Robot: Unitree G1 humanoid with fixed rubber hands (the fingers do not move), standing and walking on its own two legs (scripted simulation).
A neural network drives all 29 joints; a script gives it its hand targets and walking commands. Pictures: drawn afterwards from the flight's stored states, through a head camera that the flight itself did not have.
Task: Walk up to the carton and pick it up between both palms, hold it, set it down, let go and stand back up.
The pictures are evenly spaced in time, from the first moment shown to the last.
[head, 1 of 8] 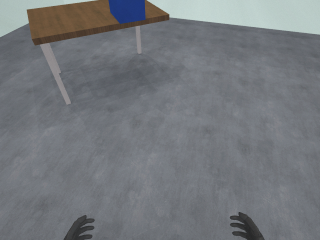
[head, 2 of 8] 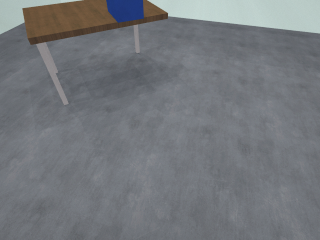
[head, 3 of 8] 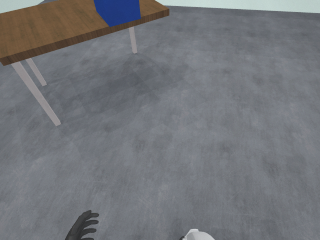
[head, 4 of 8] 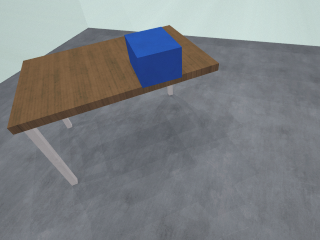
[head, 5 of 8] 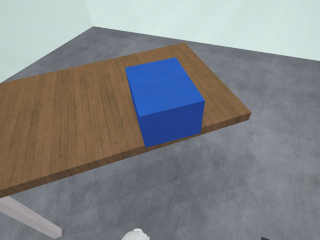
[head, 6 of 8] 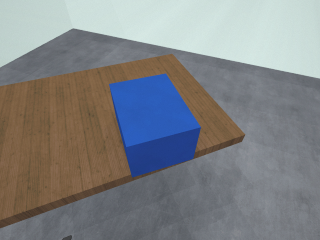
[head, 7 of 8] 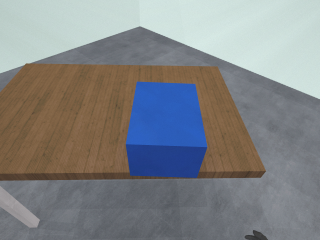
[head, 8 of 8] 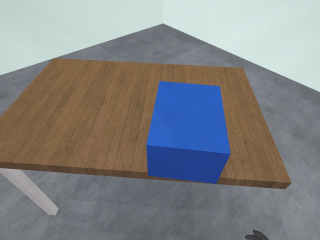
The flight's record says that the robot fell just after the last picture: no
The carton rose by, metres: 0.00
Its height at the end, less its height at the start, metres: +0.00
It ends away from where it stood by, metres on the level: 0.00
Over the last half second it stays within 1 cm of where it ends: yes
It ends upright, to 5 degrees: yes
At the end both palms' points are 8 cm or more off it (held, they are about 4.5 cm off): yes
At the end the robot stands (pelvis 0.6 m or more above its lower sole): yes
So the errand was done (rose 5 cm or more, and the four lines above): no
